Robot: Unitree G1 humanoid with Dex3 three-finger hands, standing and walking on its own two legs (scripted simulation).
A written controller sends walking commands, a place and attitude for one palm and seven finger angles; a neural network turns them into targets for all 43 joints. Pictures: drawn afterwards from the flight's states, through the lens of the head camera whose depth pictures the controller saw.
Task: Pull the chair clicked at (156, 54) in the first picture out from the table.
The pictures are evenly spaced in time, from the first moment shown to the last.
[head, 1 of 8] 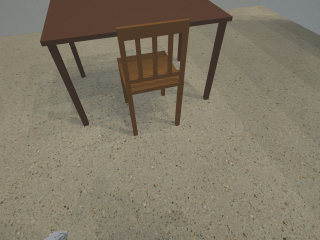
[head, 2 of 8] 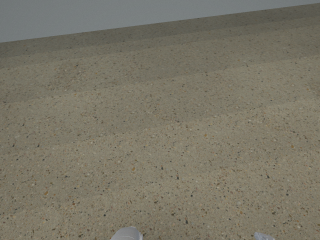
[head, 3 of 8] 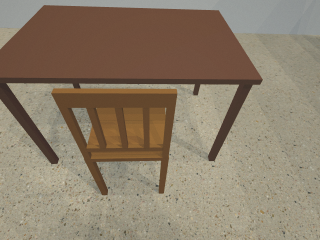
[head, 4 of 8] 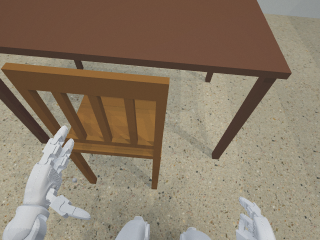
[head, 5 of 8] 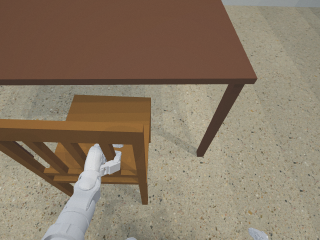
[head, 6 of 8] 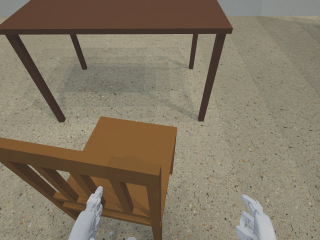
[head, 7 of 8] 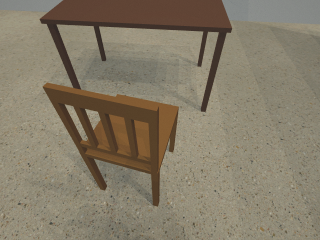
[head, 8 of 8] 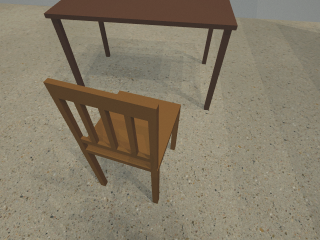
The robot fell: no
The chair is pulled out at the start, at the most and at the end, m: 0.00 0.59 0.59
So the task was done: yes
